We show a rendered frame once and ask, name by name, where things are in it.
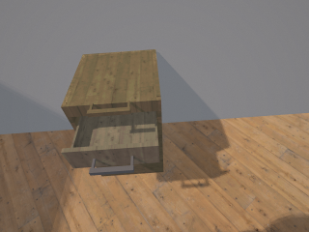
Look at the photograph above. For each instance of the handle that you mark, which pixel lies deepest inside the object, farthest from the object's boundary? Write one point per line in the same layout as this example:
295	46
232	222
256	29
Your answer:
108	111
93	171

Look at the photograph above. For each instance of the cabinet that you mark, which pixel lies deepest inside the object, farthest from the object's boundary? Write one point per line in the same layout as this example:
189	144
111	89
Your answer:
116	80

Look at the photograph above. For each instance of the drawer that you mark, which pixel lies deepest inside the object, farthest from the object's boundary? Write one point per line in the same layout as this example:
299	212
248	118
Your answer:
112	140

